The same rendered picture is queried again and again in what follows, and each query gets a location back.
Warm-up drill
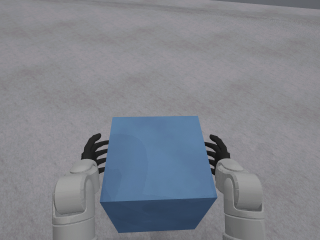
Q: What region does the carton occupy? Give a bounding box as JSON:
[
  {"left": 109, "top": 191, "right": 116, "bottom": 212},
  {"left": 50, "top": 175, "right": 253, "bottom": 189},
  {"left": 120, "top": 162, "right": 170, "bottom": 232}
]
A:
[{"left": 100, "top": 116, "right": 218, "bottom": 233}]

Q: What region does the right robot hand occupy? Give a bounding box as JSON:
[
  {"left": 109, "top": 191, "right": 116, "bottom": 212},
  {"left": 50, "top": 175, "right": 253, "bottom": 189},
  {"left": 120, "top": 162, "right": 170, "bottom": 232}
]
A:
[{"left": 204, "top": 134, "right": 230, "bottom": 175}]

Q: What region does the robot right forearm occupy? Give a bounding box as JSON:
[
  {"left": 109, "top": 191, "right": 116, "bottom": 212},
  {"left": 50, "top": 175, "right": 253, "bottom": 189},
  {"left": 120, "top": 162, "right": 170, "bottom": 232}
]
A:
[{"left": 215, "top": 158, "right": 268, "bottom": 240}]

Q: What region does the left robot hand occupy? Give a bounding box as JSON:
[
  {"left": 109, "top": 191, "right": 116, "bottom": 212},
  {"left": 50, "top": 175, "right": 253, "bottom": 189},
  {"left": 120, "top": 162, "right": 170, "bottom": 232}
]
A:
[{"left": 81, "top": 133, "right": 109, "bottom": 174}]

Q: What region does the robot left forearm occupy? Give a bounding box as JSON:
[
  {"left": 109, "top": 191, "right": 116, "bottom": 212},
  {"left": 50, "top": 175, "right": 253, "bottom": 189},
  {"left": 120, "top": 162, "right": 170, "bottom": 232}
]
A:
[{"left": 52, "top": 159, "right": 100, "bottom": 240}]

